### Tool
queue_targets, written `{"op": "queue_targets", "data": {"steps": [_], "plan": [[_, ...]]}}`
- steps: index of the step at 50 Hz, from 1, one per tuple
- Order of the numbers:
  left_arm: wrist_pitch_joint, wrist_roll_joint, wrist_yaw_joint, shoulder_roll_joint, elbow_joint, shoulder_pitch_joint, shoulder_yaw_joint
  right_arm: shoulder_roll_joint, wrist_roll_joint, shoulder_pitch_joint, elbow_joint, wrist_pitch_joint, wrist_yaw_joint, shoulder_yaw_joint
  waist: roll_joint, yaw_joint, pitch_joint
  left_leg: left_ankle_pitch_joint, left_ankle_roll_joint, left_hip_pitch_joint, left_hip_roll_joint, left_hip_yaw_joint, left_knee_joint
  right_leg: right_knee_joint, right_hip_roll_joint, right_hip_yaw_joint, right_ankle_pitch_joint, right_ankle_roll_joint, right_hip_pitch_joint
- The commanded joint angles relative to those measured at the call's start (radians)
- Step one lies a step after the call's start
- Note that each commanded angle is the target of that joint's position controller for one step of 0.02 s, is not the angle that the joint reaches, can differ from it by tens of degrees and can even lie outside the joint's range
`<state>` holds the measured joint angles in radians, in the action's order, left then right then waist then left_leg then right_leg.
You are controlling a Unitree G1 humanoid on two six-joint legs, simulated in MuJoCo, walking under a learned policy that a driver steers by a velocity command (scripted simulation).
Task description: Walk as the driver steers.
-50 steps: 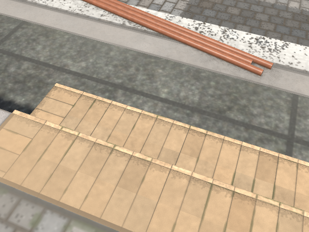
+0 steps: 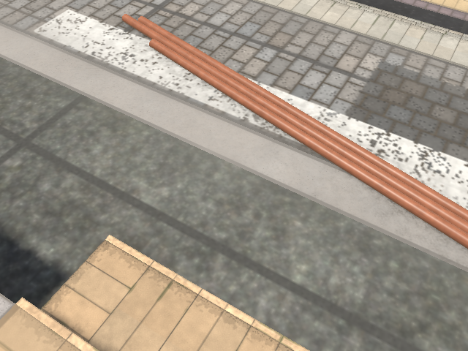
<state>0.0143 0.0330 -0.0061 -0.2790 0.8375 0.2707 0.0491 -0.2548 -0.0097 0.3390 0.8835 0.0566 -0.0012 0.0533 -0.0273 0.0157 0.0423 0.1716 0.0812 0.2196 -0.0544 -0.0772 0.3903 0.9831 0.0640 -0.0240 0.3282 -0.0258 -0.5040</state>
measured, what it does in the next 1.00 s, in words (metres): goes down: right foot 0.12 m lower, then left foot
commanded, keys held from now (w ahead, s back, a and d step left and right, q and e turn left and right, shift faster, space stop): w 1.00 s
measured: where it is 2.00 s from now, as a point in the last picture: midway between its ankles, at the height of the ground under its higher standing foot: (254, 222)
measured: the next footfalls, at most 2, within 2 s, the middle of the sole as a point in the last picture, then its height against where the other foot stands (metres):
right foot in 0.42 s outside the picture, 0.12 m lower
left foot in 0.92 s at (233, 325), level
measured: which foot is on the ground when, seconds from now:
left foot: down 0.00-0.42, up 0.44-0.90, down 0.92-1.00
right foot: up 0.00-0.40, down 0.42-0.96, up 0.98-1.00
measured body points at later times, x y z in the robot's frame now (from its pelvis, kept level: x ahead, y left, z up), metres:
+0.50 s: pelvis +0.26 -0.12 -0.14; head +0.27 -0.15 +0.31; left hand +0.41 +0.13 -0.24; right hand +0.20 -0.39 -0.29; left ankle +0.08 +0.05 -0.63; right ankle +0.31 -0.22 -0.87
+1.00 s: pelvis +0.51 -0.09 -0.15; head +0.53 -0.08 +0.30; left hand +0.46 +0.15 -0.30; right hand +0.68 -0.33 -0.26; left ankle +0.57 +0.00 -0.87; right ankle +0.34 -0.23 -0.80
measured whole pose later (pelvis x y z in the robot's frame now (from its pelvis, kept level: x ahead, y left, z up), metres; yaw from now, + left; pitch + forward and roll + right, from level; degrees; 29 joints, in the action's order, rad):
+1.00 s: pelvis +0.51 -0.09 -0.15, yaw +1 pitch +0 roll +0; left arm 0.06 0.04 -0.02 -0.22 0.99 0.43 0.05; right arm -0.21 -0.05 0.08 0.88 0.09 -0.04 0.04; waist -0.04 -0.04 0.04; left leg 0.26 0.05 0.42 0.00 -0.08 0.68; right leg 1.01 0.01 -0.02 0.48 -0.07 -0.18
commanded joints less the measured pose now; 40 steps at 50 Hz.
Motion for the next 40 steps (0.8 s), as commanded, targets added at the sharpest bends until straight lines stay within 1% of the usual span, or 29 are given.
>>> {"op": "queue_targets", "data": {"steps": [1,2,5,6,8,9,11,15,17,18,19,20,21,22,23,24,25,26,27,28,29,30,32,33,34,37,38,39,40], "plan": [[-0.014,0.012,-0.010,-0.010,-0.033,0.057,-0.006,-0.133,-0.001,-0.040,-0.049,0.028,-0.003,0.033,0.083,-0.048,-0.061,-0.238,0.152,0.066,0.234,0.158,-0.215,-0.062,0.011,0.041,-0.186,0.012,0.105],[-0.019,0.012,-0.011,-0.025,-0.027,0.058,-0.002,-0.134,-0.003,-0.028,-0.036,0.031,-0.007,0.035,0.107,-0.047,-0.061,-0.252,0.151,0.054,0.248,0.162,-0.200,-0.040,0.022,0.033,-0.256,0.004,0.096],[-0.010,0.001,-0.010,-0.068,-0.076,-0.081,0.012,-0.120,0.001,0.040,-0.003,0.038,-0.006,0.031,0.067,-0.008,0.009,-0.141,0.153,-0.029,0.252,0.185,-0.190,-0.134,0.033,0.010,-0.371,-0.002,-0.042],[-0.004,0.005,-0.007,-0.082,-0.105,-0.151,0.022,-0.128,0.002,0.115,0.037,0.043,0.007,0.035,0.090,0.022,0.038,-0.115,0.165,-0.166,0.305,0.254,-0.157,-0.142,0.065,-0.074,-0.404,-0.005,-0.195],[0.004,-0.001,-0.003,-0.103,-0.125,-0.192,0.034,-0.151,-0.011,0.183,0.058,0.042,0.025,0.044,0.080,0.053,0.037,-0.097,0.189,-0.334,0.361,0.316,-0.114,-0.153,0.070,-0.140,-0.331,-0.001,-0.364],[0.007,-0.006,-0.013,-0.091,-0.133,-0.207,0.034,-0.145,-0.012,0.158,0.049,0.042,0.033,0.042,0.051,0.041,0.052,-0.010,0.174,-0.285,0.328,0.283,-0.103,-0.245,0.072,-0.135,-0.384,0.007,-0.337],[0.007,-0.001,-0.031,-0.070,-0.144,-0.237,0.028,-0.121,-0.020,0.119,0.049,0.047,0.040,0.036,0.070,0.035,0.065,0.061,0.133,-0.166,0.288,0.235,-0.039,-0.351,0.078,-0.107,-0.547,0.009,-0.207],[-0.006,-0.022,-0.071,-0.026,-0.130,-0.260,0.014,-0.101,-0.032,0.108,0.031,0.036,0.047,0.031,0.054,0.085,0.073,0.200,0.078,0.030,0.226,0.188,0.105,-0.485,0.052,-0.029,-0.670,-0.002,0.041],[-0.001,-0.022,-0.064,-0.037,-0.119,-0.276,0.015,-0.115,-0.040,0.145,0.027,0.026,0.057,0.034,0.046,0.129,0.079,0.163,0.064,-0.043,0.224,0.205,0.206,-0.588,0.062,-0.033,-0.680,-0.004,0.035],[0.003,-0.023,-0.053,-0.053,-0.102,-0.260,0.020,-0.119,-0.048,0.162,0.036,0.013,0.065,0.034,0.051,0.129,0.081,0.128,0.059,-0.082,0.236,0.217,0.277,-0.629,0.076,-0.037,-0.667,-0.013,0.043],[0.013,-0.012,-0.045,-0.069,-0.077,-0.219,0.025,-0.124,-0.045,0.188,0.042,0.006,0.068,0.036,0.007,0.124,0.068,0.086,0.057,-0.098,0.232,0.213,0.375,-0.671,0.073,-0.024,-0.641,-0.021,0.095],[0.022,0.005,-0.037,-0.087,-0.019,-0.079,0.035,-0.132,-0.038,0.174,0.045,-0.003,0.067,0.038,-0.046,0.057,0.019,0.063,0.051,-0.054,0.190,0.159,0.561,-0.713,0.039,0.032,-0.639,-0.022,0.258],[0.024,0.020,-0.029,-0.104,0.070,0.152,0.048,-0.124,-0.025,0.173,0.059,-0.010,0.063,0.032,-0.091,-0.047,-0.085,0.056,0.046,0.059,0.127,0.088,0.840,-0.641,-0.010,0.130,-0.639,-0.006,0.532],[0.032,0.029,-0.033,-0.168,0.122,0.307,0.056,-0.057,-0.005,0.304,0.097,-0.008,0.058,0.033,-0.320,-0.051,-0.229,0.742,-0.008,0.371,0.014,0.025,1.332,-0.339,0.131,0.023,-1.049,-0.044,0.876],[0.035,-0.024,-0.053,-0.201,0.123,0.421,0.061,-0.056,0.028,0.304,0.081,0.005,0.071,0.029,-0.331,-0.107,-0.376,0.827,-0.009,0.625,0.004,0.172,1.660,-0.159,0.282,-0.177,-1.104,-0.098,1.052],[0.016,-0.051,-0.055,-0.255,0.116,0.448,0.081,-0.069,0.033,0.207,0.023,0.021,0.083,0.029,-0.292,-0.157,-0.430,0.659,-0.016,0.780,-0.005,0.169,1.775,-0.403,0.409,-0.399,-0.629,-0.181,0.998],[-0.002,-0.035,-0.029,-0.159,0.087,0.286,0.052,-0.074,0.005,-0.010,-0.003,0.015,0.074,0.023,-0.092,-0.133,-0.181,0.457,-0.012,0.905,0.046,0.087,1.631,-0.586,0.307,-0.369,-0.227,-0.138,0.785],[0.005,-0.014,-0.002,-0.153,0.064,0.210,0.043,-0.072,0.008,-0.039,-0.027,0.008,0.053,0.022,-0.188,-0.103,-0.132,0.341,-0.019,0.881,0.065,0.078,1.589,-0.630,0.381,-0.436,-0.184,-0.206,0.641],[0.015,-0.008,0.002,-0.093,0.070,0.172,0.025,-0.055,-0.020,-0.058,-0.009,-0.012,0.039,0.012,-0.112,-0.069,-0.067,0.307,-0.019,0.817,0.112,0.093,1.549,-0.631,0.354,-0.432,-0.255,-0.226,0.487],[0.027,-0.013,0.003,-0.074,0.082,0.173,0.017,-0.028,-0.034,-0.049,-0.001,-0.043,0.031,0.008,-0.061,-0.036,-0.024,0.331,-0.018,0.746,0.130,0.096,1.480,-0.643,0.336,-0.386,-0.253,-0.234,0.344],[0.040,0.000,-0.002,-0.076,0.083,0.130,0.017,-0.014,-0.034,-0.043,0.002,-0.062,0.023,0.003,-0.018,0.004,0.011,0.255,-0.012,0.699,0.156,0.111,1.368,-0.681,0.305,-0.368,-0.108,-0.230,0.243],[0.057,-0.008,0.002,-0.061,0.107,0.123,0.013,0.002,-0.034,-0.080,-0.016,-0.066,0.018,0.000,-0.029,0.019,0.056,0.179,-0.010,0.735,0.156,0.134,1.306,-0.683,0.282,-0.343,-0.174,-0.226,0.206],[0.084,-0.023,0.003,-0.043,0.114,0.080,0.000,0.003,-0.027,-0.174,-0.068,-0.056,0.004,-0.013,-0.037,0.058,0.111,-0.055,-0.039,0.611,0.163,0.099,0.847,-0.780,0.155,-0.186,-0.199,-0.175,0.063],[0.092,-0.027,0.005,-0.038,0.117,0.062,-0.001,0.006,-0.036,-0.185,-0.065,-0.047,-0.005,-0.016,-0.064,0.056,0.092,-0.195,-0.042,0.476,0.154,0.069,0.677,-0.795,0.114,-0.118,-0.239,-0.170,0.032],[0.094,-0.032,0.009,-0.056,0.115,0.077,0.002,0.006,-0.036,-0.176,-0.048,-0.041,-0.017,-0.016,-0.064,0.051,0.050,-0.273,-0.046,0.375,0.149,0.072,0.574,-0.799,0.116,-0.092,-0.293,-0.174,0.055],[0.074,-0.041,0.011,-0.075,0.124,0.139,0.009,0.004,-0.007,-0.269,-0.057,-0.045,-0.033,-0.017,-0.034,0.013,0.049,-0.259,-0.041,0.285,0.133,0.041,0.394,-0.860,0.150,-0.062,-0.386,-0.183,0.209],[0.069,-0.032,0.012,-0.078,0.142,0.178,0.014,-0.008,-0.009,-0.268,-0.044,-0.047,-0.030,-0.012,-0.040,0.009,0.049,-0.309,-0.026,0.314,0.154,0.067,0.440,-0.843,0.188,-0.079,-0.419,-0.188,0.301],[0.110,0.142,-0.038,0.051,0.186,0.264,-0.028,0.060,-0.106,-0.218,-0.067,-0.016,-0.067,-0.060,0.073,0.009,0.065,-0.310,-0.019,0.537,0.187,0.240,0.463,-0.718,0.234,-0.155,-0.360,-0.248,0.452],[0.121,0.126,-0.048,-0.003,0.186,0.279,-0.003,0.026,-0.105,-0.231,-0.071,-0.004,-0.067,-0.042,0.066,-0.008,0.039,-0.224,-0.021,0.685,0.168,0.206,0.400,-0.696,0.252,-0.152,-0.457,-0.284,0.660]]}}
Over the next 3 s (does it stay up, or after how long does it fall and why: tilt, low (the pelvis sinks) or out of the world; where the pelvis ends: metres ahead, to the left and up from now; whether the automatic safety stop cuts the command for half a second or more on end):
stays up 1.54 -0.06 -0.26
